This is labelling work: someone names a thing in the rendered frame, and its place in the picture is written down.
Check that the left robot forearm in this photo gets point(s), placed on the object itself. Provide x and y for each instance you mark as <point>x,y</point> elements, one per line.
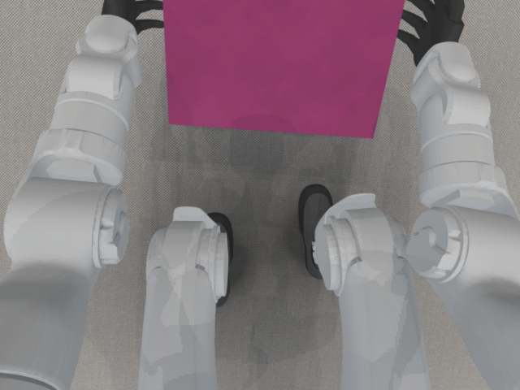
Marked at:
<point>86,138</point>

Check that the robot left upper arm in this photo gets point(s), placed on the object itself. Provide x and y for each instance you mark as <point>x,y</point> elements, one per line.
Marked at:
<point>61,233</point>

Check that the robot right hand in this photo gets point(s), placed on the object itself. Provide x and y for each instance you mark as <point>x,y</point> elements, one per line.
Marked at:
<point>444,23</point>

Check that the robot right upper arm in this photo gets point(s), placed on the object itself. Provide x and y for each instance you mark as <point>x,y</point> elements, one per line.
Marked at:
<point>471,259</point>

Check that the left robot foot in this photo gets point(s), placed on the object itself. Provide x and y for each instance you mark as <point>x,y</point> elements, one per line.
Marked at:
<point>225,226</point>

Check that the carton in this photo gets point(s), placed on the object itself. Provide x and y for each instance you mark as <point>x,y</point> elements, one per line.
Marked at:
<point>301,66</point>

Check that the right robot forearm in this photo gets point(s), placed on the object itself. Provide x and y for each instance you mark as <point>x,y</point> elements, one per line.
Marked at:
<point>458,165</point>

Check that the robot left hand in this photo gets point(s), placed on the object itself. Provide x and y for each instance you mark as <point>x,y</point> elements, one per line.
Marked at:
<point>130,9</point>

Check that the right robot thigh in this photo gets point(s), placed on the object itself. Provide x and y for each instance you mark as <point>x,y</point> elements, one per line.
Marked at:
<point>383,347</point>

